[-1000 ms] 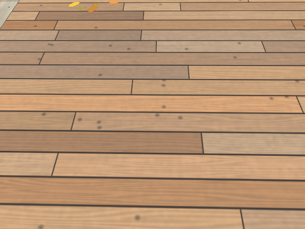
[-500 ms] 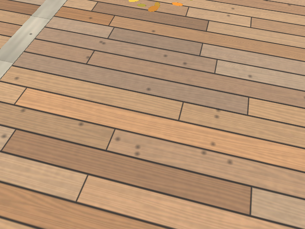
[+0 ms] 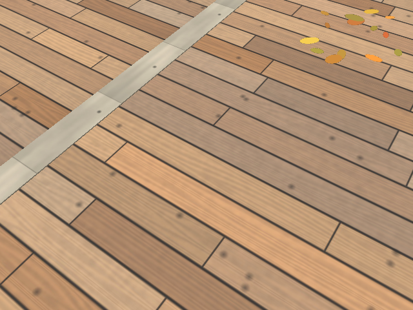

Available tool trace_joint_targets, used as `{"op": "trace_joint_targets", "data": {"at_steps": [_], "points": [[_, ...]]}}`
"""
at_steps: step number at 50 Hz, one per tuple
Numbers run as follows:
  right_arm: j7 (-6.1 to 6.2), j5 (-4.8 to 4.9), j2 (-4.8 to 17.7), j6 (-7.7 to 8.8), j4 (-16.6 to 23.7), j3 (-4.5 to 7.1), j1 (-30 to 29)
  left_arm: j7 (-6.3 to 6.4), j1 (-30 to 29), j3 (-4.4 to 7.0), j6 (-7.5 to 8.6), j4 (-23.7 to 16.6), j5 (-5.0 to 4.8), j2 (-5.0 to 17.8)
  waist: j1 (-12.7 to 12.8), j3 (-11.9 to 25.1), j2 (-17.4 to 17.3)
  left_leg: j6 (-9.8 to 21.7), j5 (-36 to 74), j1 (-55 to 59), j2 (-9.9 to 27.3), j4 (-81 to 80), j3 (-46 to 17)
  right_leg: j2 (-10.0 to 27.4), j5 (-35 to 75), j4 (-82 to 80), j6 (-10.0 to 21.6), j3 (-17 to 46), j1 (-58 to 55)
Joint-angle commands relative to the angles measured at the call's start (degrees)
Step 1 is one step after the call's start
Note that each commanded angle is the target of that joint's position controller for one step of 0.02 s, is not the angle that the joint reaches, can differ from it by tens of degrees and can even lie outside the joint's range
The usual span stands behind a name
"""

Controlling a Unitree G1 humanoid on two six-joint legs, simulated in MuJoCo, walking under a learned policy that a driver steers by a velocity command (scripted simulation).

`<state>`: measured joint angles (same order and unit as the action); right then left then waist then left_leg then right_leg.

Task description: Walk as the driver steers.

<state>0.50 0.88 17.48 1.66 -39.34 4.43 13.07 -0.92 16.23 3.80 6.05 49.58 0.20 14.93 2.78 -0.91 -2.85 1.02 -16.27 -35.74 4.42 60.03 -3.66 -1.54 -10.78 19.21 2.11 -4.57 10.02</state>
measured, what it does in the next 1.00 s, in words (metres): walks ahead, turning right: left foot, then right foot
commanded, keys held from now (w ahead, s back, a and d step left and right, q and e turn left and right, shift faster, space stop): w+e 1.00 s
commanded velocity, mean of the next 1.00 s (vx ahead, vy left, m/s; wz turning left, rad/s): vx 0.50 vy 0.00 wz -0.41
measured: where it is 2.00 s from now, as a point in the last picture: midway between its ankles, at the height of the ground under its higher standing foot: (351, 193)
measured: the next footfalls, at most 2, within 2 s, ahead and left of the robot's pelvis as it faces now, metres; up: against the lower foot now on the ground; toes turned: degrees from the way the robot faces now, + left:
left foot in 0.24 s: +0.29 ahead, +0.15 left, +0.00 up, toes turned -4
right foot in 0.72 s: +0.49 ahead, -0.18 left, +0.00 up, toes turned -24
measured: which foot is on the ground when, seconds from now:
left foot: up 0.00-0.22, down 0.24-0.72, up 0.74-1.00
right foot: down 0.00-0.24, up 0.26-0.70, down 0.72-1.00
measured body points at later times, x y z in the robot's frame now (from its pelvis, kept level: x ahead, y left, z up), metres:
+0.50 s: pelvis +0.26 +0.04 +0.00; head +0.28 +0.04 +0.45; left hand +0.45 +0.28 -0.11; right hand +0.26 -0.25 -0.11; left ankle +0.25 +0.16 -0.74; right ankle +0.31 -0.13 -0.67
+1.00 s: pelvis +0.49 -0.10 +0.00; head +0.52 -0.14 +0.45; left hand +0.69 +0.11 -0.10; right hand +0.53 -0.43 -0.09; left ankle +0.69 +0.01 -0.67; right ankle +0.45 -0.16 -0.74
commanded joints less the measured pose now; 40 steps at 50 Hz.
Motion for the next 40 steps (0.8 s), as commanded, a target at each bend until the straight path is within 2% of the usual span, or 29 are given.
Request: {"op": "trace_joint_targets", "data": {"at_steps": [1, 4, 7, 9, 10, 11, 12, 13, 14, 15, 16, 17, 18, 20, 23, 27, 32, 34, 35, 36, 37, 38, 39, 40], "points": [[-0.45, -0.80, 0.7, 1.61, 4.7, -0.48, -2.1, -0.05, -3.0, 1.66, 0.61, -3.1, -0.94, 8.9, -1.9, -0.3, 6.3, -0.6, 7.7, -2.7, 2.4, -10.3, 0.2, 14.4, 10.7, -11.4, 11.0, 12.7, -1.7], [-1.33, -0.37, -0.1, 2.78, 5.9, -1.15, -8.8, 0.15, 0.2, 1.94, -0.32, -2.2, -1.68, 10.6, 0.6, -1.1, 6.3, -1.7, 14.3, 2.6, -0.1, -21.9, 2.7, 12.4, 12.7, -10.3, 9.6, 9.8, -0.8], [-2.02, 0.37, 1.2, 3.47, 7.1, -0.87, -12.7, 0.31, 4.0, 2.09, -1.24, -0.9, -2.16, 11.6, 1.6, -1.1, 7.7, -1.7, 14.0, 5.3, -1.9, -27.8, 2.7, 14.3, 11.4, -7.6, 8.8, 12.4, -3.9], [-2.22, 0.55, 3.1, 3.99, 7.1, -0.16, -11.4, 0.58, 4.2, 2.21, -1.88, -0.5, -2.32, 12.1, -0.4, -0.4, 9.0, -0.6, 12.0, 9.8, -2.5, -31.5, 2.3, 15.5, 10.8, -4.7, 7.4, 14.5, -5.2], [-2.07, 0.44, 4.1, 4.16, 6.1, 0.46, -8.0, 0.73, 3.6, 2.12, -2.13, -0.5, -2.36, 12.1, -2.9, 1.2, 8.9, 0.5, 12.3, 16.0, -3.2, -34.0, 2.9, 14.8, 13.4, -1.3, 6.3, 13.9, -4.2], [-1.53, -0.08, 6.5, 4.19, 4.2, 1.74, -1.7, 0.74, 3.9, 1.57, -2.11, -0.5, -2.03, 10.6, -5.9, 5.2, 8.0, 2.0, 12.2, 26.6, -3.2, -34.7, 3.0, 11.9, 17.7, 6.5, 4.6, 11.8, -1.7], [-0.77, -1.45, 10.4, 4.11, 2.9, 2.99, 7.9, 0.62, 2.9, 0.16, -1.79, -2.1, -0.90, 6.9, -10.4, 13.2, 3.4, 5.7, 12.8, 41.9, 6.2, -32.7, -5.6, 8.3, 8.8, 22.3, 2.1, 8.9, 7.4], [-0.47, -2.28, 15.2, 3.25, 2.2, 3.91, 11.7, 0.68, 8.7, -1.66, -0.84, -3.8, -0.84, 0.8, -8.2, 20.6, -12.3, 13.5, 7.9, 58.4, 20.7, -36.1, -27.8, 1.0, -19.4, 42.1, -1.4, 4.7, 27.4], [-0.69, -1.94, 10.7, 3.10, 1.7, 2.93, 12.8, 0.71, 7.7, -0.41, -0.35, -3.2, -2.45, 6.1, -9.6, 20.9, -10.3, 15.1, -1.4, 56.0, 20.5, -40.4, -34.9, 2.5, -23.2, 51.0, -1.5, 10.5, 33.5], [-0.73, -1.25, 7.7, 3.24, 1.6, 1.86, 9.7, 0.70, 3.9, 0.61, -0.42, -4.2, -3.17, 9.2, -9.2, 12.8, -7.3, 13.0, -1.8, 50.2, 18.3, -41.5, -26.5, 4.9, -18.8, 53.7, -1.2, 10.6, 37.0], [-0.86, -1.07, 5.4, 3.39, 1.6, 1.09, 6.1, 0.85, 1.7, 0.70, -0.79, -4.4, -2.75, 8.8, -7.7, 8.8, -5.2, 11.4, 0.6, 43.7, 15.6, -43.0, -19.8, 6.9, -14.1, 52.7, -1.2, 9.7, 35.8], [-1.11, -1.08, 3.4, 3.53, 1.4, 0.49, 2.8, 0.92, 0.5, 0.90, -1.35, -4.6, -2.09, 8.4, -6.1, 5.2, -4.7, 10.7, 3.6, 37.8, 13.6, -45.3, -14.9, 8.1, -10.9, 50.4, -1.5, 9.5, 34.2], [-1.22, -1.34, 2.3, 3.87, 1.2, 0.24, 0.6, 0.83, 0.9, 1.08, -2.16, -4.6, -1.92, 7.5, -4.3, 2.9, -5.3, 9.9, 6.6, 32.9, 12.1, -47.5, -10.7, 9.3, -8.5, 48.5, -1.8, 10.0, 31.3], [-1.09, -1.51, 2.7, 4.62, 0.3, 0.72, -1.2, 0.59, 0.7, 0.68, -3.48, -5.3, -2.06, 4.9, -2.6, 1.1, -4.1, 10.2, 12.0, 28.5, 12.0, -50.6, -5.6, 9.8, -5.7, 46.7, -2.5, 9.7, 28.9], [-0.41, -1.71, 4.4, 5.06, -1.2, 1.54, -0.9, 0.29, -2.2, 0.51, -4.30, -7.1, -1.56, 3.9, -2.2, -0.3, -1.4, 10.5, 17.2, 28.3, 12.2, -52.3, 0.8, 9.9, 0.4, 40.5, -3.3, 10.0, 30.8], [0.26, -1.30, 6.8, 4.63, -2.7, 2.31, 0.4, -1.26, -8.9, -0.21, -4.01, -9.4, -1.34, 2.9, -4.2, -2.0, -0.4, 8.6, 17.8, 29.0, 10.8, -52.8, 8.9, 8.8, 11.2, 27.0, -2.4, 7.0, 27.8], [0.38, 0.30, 9.3, 3.21, -4.9, 3.37, 3.4, -2.54, -15.6, 0.07, -4.34, -13.1, -1.29, 4.6, -5.7, -4.1, -0.1, 6.6, 20.4, 36.5, 13.2, -49.4, 12.7, 7.3, 6.3, 19.3, 0.8, 3.4, 27.6], [0.50, 0.78, 11.1, 2.39, -5.1, 3.83, 3.0, -2.68, -13.7, 0.94, -4.53, -13.7, -1.16, 6.2, -3.7, -1.7, -1.4, 5.3, 37.1, 38.8, 13.2, -42.1, 14.5, 4.0, 0.4, 18.5, 3.1, 0.1, 22.1], [0.57, 1.06, 11.6, 1.81, -5.0, 3.91, 2.4, -2.55, -8.4, 2.01, -4.64, -12.7, -1.30, 7.7, -0.4, 1.7, -1.4, 4.2, 46.2, 38.2, 12.0, -33.7, 16.1, 1.1, -0.5, 17.1, 4.5, -2.0, 14.5], [0.69, 1.05, 10.5, 1.49, -4.8, 3.36, 2.6, -1.96, 1.1, 3.98, -4.82, -10.0, -1.54, 11.0, 4.3, 6.8, -0.1, 2.3, 47.8, 33.5, 9.4, -21.0, 17.9, -2.2, 2.0, 14.5, 6.6, -2.8, 0.6], [0.85, -0.91, 7.2, 1.85, -3.5, 2.00, 4.1, -0.66, 9.4, 6.09, -5.43, -8.4, -1.83, 17.1, 6.5, 11.8, 8.5, -1.1, 26.0, 18.4, 6.5, -1.5, 18.6, 6.4, 4.4, 13.1, 10.5, 12.0, -16.0], [0.31, -2.17, 0.2, 3.52, -0.4, -0.30, 8.4, -0.79, 5.9, 6.08, -4.64, -9.8, -1.81, 22.0, -0.9, 17.9, 20.1, -4.1, -19.1, -3.7, -5.5, 15.7, 8.5, 18.5, -9.9, 3.6, 21.1, 46.1, -29.6], [-0.29, 0.31, 5.6, 5.34, 0.1, 0.46, 1.3, -1.35, 7.1, 4.59, -3.69, -11.2, -1.65, 16.8, 4.1, 19.9, 11.3, -2.8, -18.0, -9.6, -4.3, 19.9, -1.3, 20.4, -14.2, -3.1, 20.1, 50.9, -30.3], [-0.57, 1.86, 7.2, 6.22, 1.3, 0.86, -2.5, -1.48, 5.6, 3.75, -2.86, -10.5, -1.33, 13.9, 3.8, 12.2, 9.4, -1.3, -12.4, -13.7, -2.1, 18.4, -0.7, 19.2, -10.4, -3.4, 17.8, 43.3, -25.2]]}}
